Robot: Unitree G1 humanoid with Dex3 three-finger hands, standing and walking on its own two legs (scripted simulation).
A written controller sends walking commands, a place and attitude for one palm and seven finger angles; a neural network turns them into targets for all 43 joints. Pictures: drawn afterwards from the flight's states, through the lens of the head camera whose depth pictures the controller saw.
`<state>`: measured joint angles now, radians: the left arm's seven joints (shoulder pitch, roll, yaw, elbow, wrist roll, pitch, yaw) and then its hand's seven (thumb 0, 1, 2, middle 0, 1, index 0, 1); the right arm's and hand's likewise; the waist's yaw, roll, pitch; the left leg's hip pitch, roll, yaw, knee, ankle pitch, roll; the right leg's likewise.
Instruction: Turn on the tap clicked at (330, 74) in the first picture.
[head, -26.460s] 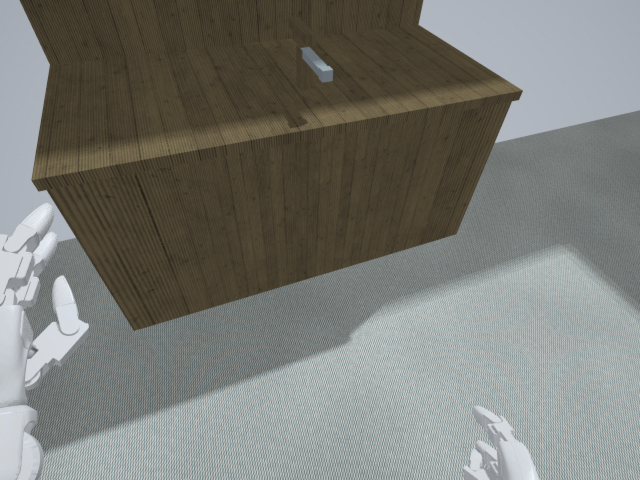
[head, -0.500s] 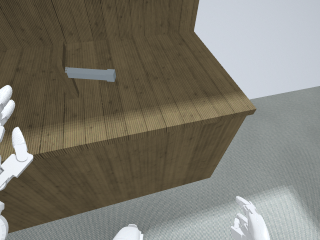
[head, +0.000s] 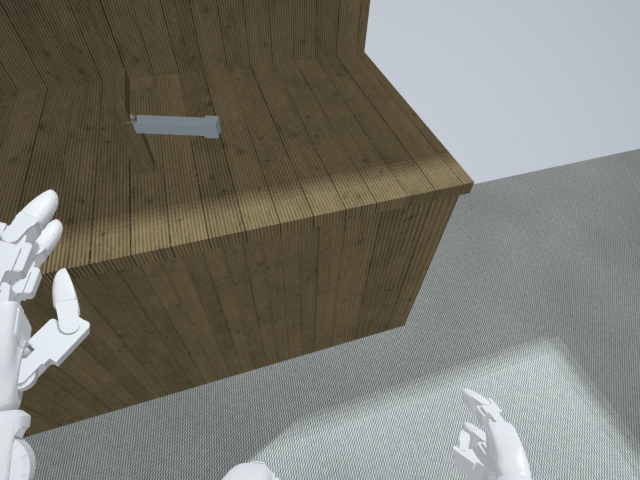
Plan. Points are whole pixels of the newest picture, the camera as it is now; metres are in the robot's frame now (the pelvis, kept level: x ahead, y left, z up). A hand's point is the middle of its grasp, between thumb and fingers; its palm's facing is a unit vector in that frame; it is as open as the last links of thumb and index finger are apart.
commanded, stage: stop stepping back and stand still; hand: left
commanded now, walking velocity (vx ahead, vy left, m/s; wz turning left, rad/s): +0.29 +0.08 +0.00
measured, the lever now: (211, 127) +0.66 +0.24 +0.06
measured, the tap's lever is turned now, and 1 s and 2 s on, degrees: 71 71 71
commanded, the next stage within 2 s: stand and check the lever's angle in 1.36 s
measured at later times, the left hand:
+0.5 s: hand (24, 420) +0.14 +0.23 +0.17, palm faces +0.45 -0.82 -0.35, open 7.4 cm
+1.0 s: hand (42, 392) +0.16 +0.23 +0.16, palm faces +0.46 -0.81 -0.36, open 7.4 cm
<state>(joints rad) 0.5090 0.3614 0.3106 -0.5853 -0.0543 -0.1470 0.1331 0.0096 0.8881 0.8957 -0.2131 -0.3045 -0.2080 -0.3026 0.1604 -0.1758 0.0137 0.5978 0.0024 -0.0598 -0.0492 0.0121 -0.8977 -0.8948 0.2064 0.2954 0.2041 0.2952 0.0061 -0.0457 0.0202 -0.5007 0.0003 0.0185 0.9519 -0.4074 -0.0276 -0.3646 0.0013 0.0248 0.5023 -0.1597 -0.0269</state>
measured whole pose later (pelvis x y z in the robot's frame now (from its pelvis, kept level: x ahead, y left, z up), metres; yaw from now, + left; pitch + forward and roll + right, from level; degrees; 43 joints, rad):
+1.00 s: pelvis -0.04 -0.02 +0.00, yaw +3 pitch -2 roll +0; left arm 0.45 0.34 0.32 -0.45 -0.05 -0.13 0.15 0.01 0.89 0.90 -0.21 -0.30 -0.21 -0.30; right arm 0.19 -0.24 -0.01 0.61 0.01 -0.10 -0.07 0.01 -0.90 -0.90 0.20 0.29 0.20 0.29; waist 0.01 0.02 0.02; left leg -0.21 0.03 0.01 0.49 -0.24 -0.02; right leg -0.22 0.06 -0.04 0.46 -0.22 -0.06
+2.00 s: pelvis -0.03 +0.02 +0.01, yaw +2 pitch +0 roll -1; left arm 0.46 0.33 0.30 -0.44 -0.06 -0.12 0.15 0.01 0.89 0.90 -0.21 -0.30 -0.21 -0.30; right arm 0.18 -0.20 0.01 0.61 0.00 -0.07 -0.07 0.01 -0.90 -0.90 0.20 0.30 0.20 0.30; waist 0.02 0.01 0.00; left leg -0.18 -0.01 0.06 0.42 -0.24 0.04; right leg -0.19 0.02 0.01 0.39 -0.19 0.00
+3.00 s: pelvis -0.02 +0.01 +0.01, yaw +2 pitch +0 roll -1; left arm 0.47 0.33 0.30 -0.43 -0.06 -0.11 0.15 0.01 0.89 0.90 -0.21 -0.30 -0.21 -0.30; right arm 0.18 -0.22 0.01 0.61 0.00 -0.06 -0.08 0.01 -0.90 -0.90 0.20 0.30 0.20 0.29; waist 0.02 0.03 -0.01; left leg -0.17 0.00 0.05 0.41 -0.24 0.03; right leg -0.18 0.03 0.00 0.37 -0.19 -0.02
